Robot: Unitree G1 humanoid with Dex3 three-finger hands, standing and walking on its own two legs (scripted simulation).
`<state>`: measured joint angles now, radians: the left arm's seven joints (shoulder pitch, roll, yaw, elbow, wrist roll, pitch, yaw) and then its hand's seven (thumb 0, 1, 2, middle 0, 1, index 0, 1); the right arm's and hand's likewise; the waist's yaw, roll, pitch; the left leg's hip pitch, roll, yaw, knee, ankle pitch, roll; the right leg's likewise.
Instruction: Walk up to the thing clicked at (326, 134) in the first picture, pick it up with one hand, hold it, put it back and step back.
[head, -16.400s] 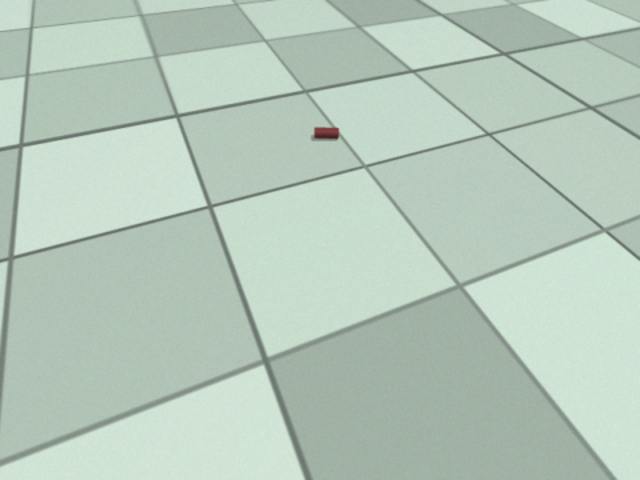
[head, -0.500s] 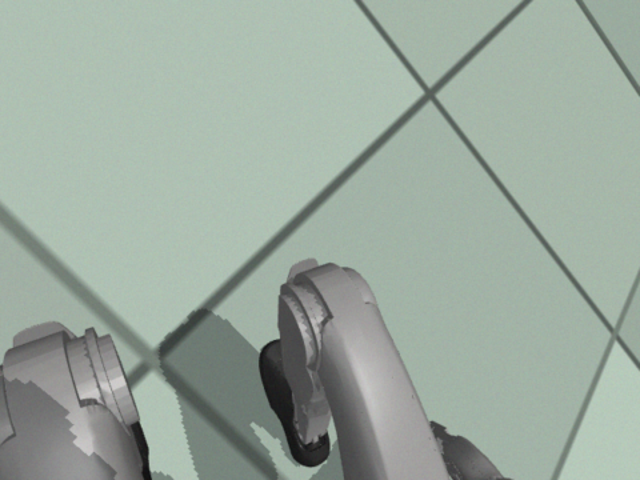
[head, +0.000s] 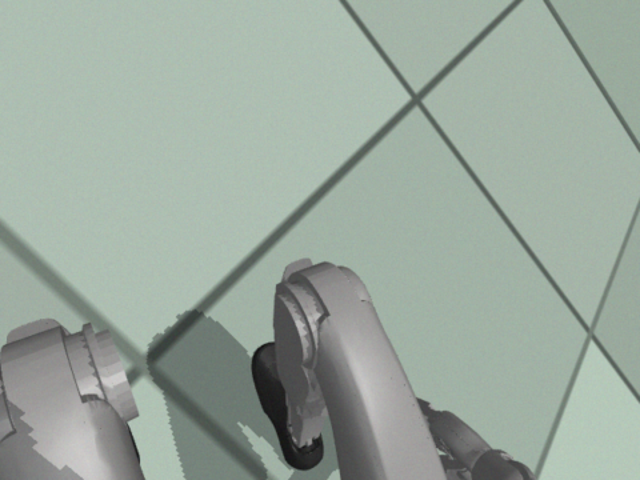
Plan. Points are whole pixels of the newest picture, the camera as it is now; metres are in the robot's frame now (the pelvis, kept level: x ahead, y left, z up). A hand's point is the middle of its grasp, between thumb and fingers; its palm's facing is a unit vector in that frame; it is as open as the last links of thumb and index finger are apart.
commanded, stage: rest palm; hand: left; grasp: from above
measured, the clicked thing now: out of the picture +0.42 +0.35 -0.26
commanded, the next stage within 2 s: close in 0.14 s
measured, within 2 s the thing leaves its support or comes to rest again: neither
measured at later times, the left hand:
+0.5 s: hand out of the picture +0.41 +0.34 -0.24, palm faces -0.41 -0.15 -0.90, open 13.4 cm
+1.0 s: hand out of the picture +0.40 +0.34 -0.24, palm faces -0.45 -0.20 -0.87, open 11.6 cm
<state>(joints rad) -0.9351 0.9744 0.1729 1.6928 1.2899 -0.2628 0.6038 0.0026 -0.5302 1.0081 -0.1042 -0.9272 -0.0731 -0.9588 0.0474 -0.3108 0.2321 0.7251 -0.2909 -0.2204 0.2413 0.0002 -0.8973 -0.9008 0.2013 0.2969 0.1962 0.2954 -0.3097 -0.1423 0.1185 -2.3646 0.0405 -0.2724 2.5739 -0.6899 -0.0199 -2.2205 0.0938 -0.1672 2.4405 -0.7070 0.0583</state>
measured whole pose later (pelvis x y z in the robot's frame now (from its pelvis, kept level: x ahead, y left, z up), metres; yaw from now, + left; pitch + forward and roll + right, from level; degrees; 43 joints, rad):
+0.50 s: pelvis +0.00 +0.00 +0.00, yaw -1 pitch +24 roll -13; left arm -0.93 0.97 0.14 1.70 1.28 -0.25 0.67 0.00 -0.42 0.99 -0.20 -0.88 -0.16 -0.93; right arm 0.04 -0.33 0.28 0.72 -0.30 -0.26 0.27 0.00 -0.89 -0.90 0.20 0.30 0.20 0.30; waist -0.33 -0.16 0.15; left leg -2.35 0.05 -0.29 2.58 -0.70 -0.02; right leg -2.21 0.11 -0.18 2.43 -0.70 0.07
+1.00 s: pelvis -0.01 +0.00 +0.00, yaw -1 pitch +23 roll -14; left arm -0.89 0.99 0.15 1.64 1.26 -0.33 0.58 0.00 -0.12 0.75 -0.41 -0.71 -0.40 -0.73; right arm 0.06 -0.32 0.30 0.71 -0.29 -0.22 0.26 0.00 -0.89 -0.90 0.20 0.30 0.20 0.30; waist -0.31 -0.17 0.16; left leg -2.33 0.04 -0.30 2.58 -0.69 -0.02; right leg -2.18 0.10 -0.19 2.42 -0.69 0.06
